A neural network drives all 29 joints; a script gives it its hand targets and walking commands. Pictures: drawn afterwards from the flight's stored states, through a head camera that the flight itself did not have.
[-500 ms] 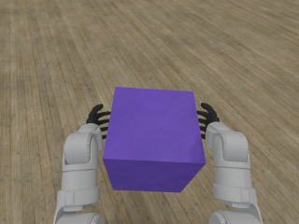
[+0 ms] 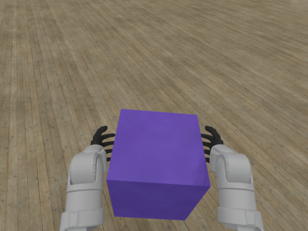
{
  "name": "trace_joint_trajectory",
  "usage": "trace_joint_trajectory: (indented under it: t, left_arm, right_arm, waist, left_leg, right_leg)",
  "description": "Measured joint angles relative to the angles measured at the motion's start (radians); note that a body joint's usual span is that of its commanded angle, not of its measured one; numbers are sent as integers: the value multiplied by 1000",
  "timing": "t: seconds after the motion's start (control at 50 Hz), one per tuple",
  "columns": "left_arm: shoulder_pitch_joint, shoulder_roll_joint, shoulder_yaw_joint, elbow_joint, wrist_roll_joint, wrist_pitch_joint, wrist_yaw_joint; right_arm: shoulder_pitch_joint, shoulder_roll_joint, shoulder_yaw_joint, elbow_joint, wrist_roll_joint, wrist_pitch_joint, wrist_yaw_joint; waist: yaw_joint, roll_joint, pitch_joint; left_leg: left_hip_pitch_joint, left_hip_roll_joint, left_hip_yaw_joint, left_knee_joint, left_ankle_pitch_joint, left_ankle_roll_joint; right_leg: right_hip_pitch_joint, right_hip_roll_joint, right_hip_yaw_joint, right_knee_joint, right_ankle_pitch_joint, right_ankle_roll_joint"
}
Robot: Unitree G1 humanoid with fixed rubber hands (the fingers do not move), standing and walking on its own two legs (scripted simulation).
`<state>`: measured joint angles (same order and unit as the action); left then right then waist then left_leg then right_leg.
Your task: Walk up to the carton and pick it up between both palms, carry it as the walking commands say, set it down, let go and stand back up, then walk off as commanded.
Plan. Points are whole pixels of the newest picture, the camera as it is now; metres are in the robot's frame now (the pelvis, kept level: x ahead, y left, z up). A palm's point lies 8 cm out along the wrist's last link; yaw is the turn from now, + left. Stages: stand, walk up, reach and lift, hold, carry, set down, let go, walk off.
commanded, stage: carry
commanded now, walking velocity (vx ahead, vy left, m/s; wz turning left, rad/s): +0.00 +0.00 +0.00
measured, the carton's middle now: (154, 167) +0.30 +0.01 +0.00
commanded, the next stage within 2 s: none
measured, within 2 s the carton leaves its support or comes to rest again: neither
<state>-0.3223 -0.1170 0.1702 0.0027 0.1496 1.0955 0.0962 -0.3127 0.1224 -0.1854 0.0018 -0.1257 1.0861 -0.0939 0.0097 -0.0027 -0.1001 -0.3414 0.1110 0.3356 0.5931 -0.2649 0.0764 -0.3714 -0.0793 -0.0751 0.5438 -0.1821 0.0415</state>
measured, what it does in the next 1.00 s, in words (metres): stands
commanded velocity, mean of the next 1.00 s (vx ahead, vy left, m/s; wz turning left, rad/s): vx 0.00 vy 0.00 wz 0.00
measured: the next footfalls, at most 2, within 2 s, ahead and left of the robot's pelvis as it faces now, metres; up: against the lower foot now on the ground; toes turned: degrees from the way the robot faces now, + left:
none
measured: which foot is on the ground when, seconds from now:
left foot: down 0.00-1.00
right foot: down 0.00-1.00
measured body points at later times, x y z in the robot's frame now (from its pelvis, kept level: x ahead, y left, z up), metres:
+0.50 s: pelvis -0.01 +0.00 +0.00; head -0.01 +0.00 +0.45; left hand +0.30 +0.15 +0.07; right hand +0.30 -0.15 +0.07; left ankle +0.04 +0.07 -0.73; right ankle +0.06 -0.15 -0.73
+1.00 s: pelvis -0.04 -0.01 -0.01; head -0.06 -0.02 +0.44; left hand +0.26 +0.15 +0.07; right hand +0.25 -0.16 +0.06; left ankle +0.04 +0.07 -0.73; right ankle +0.06 -0.15 -0.73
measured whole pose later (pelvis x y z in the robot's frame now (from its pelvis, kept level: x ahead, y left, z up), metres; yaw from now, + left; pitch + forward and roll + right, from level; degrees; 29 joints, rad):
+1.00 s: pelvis -0.04 -0.01 -0.01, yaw +0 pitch +0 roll +0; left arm -0.27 -0.13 0.17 -0.09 0.13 1.11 0.11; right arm -0.25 0.14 -0.15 -0.10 -0.13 1.12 -0.10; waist 0.01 0.02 -0.06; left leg -0.39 0.12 0.35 0.61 -0.22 0.09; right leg -0.44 -0.08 -0.06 0.60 -0.16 0.02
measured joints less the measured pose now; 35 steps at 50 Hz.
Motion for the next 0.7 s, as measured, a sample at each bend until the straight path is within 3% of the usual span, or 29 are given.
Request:
trace_joint_trajectory:
  t: [0.1, 0.18, 0.28, 0.38, 0.48, 0.56, 0.64, 0.7]
  left_arm:
    - [8, 18, -20, -47, -26, 24, 9]
    - [-52, 35, -13, -22, -38, 21, 13]
    - [-27, 5, 9, 38, -1, -33, -5]
    - [17, -15, -7, -125, -47, 21, 15]
    - [8, -32, 9, -89, -6, -31, 11]
    - [27, -31, 1, -137, -17, 2, 14]
    - [51, -39, 9, -64, 24, -36, -3]
    - [82, -23, -17, -80, 8, -17, 3]
  right_arm:
    - [23, 1, 20, -52, 7, 13, -6]
    - [-19, -8, 14, -41, 11, 5, -13]
    - [25, 20, -9, 6, -19, -48, 15]
    - [74, 1, 24, -186, 49, 36, -22]
    - [29, 14, -3, -106, 7, -15, 11]
    - [52, 15, 12, -154, 17, 12, 4]
    - [65, 28, 2, -57, -19, -33, 27]
    - [91, 18, 26, -73, -3, -13, 14]
  waist:
    - [11, 7, 31]
    - [15, 2, 51]
    - [11, 22, 32]
    - [-3, 28, 73]
    - [0, 16, 55]
    - [-3, 13, 57]
    - [7, 9, 16]
    - [6, 17, 13]
  left_leg:
    - [4, -8, 16, -13, 10, 9]
    - [-16, -17, 25, -6, 14, 17]
    - [-23, -9, 27, 10, 0, 14]
    - [-26, 0, 6, 15, 0, 9]
    - [-31, 6, 14, 28, -3, 8]
    - [-21, 11, 3, 37, -5, 7]
    - [-1, 7, 12, 20, 4, 5]
    - [9, 6, 11, 18, 8, 6]
  right_leg:
    - [-5, -6, 14, -7, 14, 7]
    - [-40, -17, 24, 26, 7, 4]
    - [-47, -14, 25, 38, -4, 10]
    - [-28, -6, 3, 13, 5, 4]
    - [-40, -2, 11, 30, 2, 2]
    - [-20, 0, 0, 29, 2, -1]
    - [-10, -2, 6, 23, 7, -2]
    - [1, -3, 5, 22, 10, -2]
